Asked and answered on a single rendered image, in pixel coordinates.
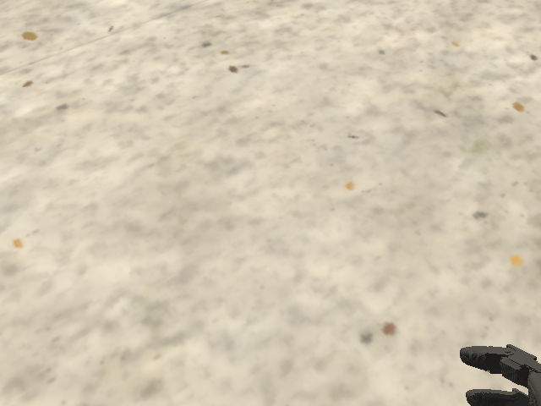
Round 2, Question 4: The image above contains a robot right hand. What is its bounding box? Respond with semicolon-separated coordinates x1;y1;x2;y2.
460;344;541;406

